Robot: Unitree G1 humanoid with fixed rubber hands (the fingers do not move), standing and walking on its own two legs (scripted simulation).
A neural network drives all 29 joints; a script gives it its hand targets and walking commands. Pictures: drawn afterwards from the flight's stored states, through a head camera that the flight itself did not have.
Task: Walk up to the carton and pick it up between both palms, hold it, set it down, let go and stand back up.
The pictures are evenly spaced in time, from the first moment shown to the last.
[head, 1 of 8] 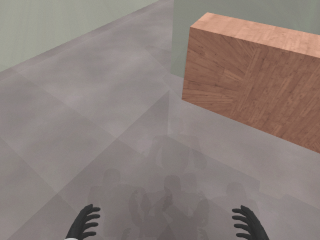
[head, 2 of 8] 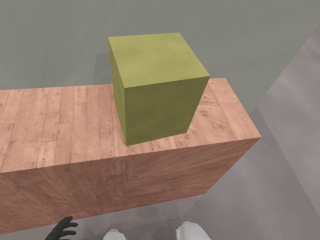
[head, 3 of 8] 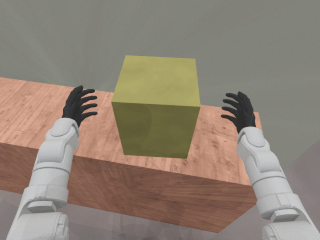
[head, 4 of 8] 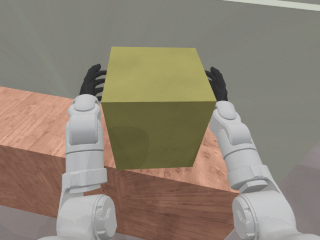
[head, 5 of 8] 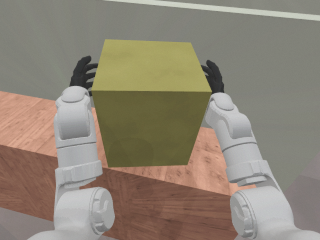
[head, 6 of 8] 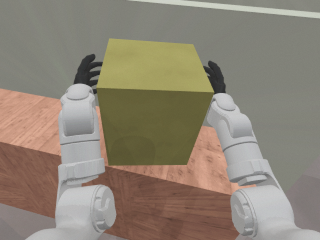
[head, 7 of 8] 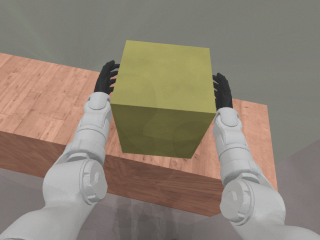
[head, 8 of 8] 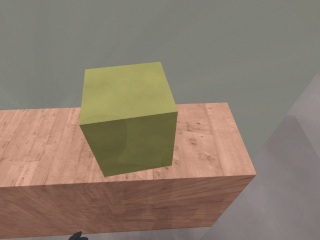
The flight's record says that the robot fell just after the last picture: no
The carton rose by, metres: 0.17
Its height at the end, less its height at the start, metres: +0.00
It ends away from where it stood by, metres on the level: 0.02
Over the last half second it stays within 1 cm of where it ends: yes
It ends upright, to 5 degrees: yes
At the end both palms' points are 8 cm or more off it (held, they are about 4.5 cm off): yes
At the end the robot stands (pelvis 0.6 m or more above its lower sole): yes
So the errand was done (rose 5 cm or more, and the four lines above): yes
